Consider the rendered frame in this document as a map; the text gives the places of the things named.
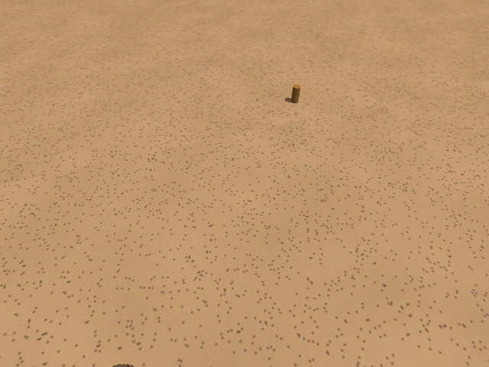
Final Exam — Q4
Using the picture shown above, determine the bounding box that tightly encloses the can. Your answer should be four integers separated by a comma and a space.
291, 85, 300, 103

